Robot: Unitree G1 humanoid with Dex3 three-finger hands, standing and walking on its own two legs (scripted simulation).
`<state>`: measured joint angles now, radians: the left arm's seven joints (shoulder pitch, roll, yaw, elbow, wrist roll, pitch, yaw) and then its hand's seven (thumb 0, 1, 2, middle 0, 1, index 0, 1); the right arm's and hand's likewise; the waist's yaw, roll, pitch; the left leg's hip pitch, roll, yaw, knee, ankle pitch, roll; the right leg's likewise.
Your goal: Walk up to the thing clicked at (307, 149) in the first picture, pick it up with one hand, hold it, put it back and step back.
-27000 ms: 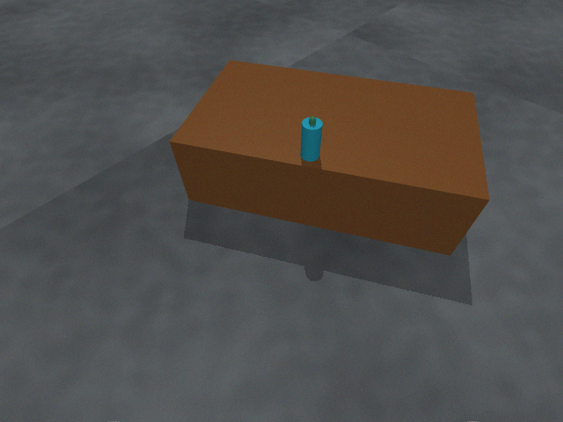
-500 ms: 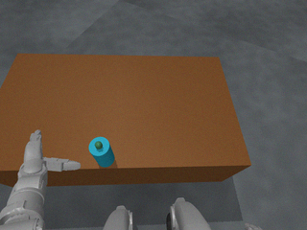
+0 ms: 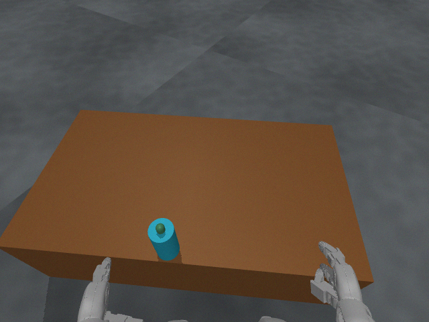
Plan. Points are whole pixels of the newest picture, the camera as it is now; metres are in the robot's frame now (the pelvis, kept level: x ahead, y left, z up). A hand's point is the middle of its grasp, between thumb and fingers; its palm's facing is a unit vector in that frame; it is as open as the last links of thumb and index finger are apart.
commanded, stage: home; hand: left
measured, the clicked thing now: (164, 238) +0.37 +0.17 -0.29
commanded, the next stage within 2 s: stand in 1.92 s
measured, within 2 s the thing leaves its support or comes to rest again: neither
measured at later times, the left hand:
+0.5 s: hand out of the picture +0.13 +0.21 -0.10, palm faces -0.04 -0.94 -0.34, open 17.4 cm
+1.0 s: hand out of the picture +0.03 +0.25 -0.11, palm faces -0.01 -0.92 -0.39, open 17.7 cm
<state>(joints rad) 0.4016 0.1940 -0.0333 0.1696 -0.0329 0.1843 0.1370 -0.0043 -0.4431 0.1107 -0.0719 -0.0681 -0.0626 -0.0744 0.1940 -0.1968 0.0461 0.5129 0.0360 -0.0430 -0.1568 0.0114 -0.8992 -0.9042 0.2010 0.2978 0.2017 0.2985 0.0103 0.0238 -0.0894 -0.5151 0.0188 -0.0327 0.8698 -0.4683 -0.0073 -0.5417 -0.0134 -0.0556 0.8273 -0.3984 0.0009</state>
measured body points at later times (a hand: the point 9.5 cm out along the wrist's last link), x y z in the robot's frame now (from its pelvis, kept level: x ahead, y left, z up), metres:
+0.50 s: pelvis -0.01 +0.00 +0.01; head -0.01 -0.01 +0.46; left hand +0.13 +0.25 -0.08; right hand +0.10 -0.27 -0.10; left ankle -0.02 +0.12 -0.70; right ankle +0.01 -0.12 -0.70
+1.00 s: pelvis -0.03 +0.00 +0.04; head -0.05 -0.02 +0.49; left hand +0.03 +0.30 -0.08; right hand +0.03 -0.28 -0.10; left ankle -0.02 +0.12 -0.70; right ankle +0.01 -0.12 -0.70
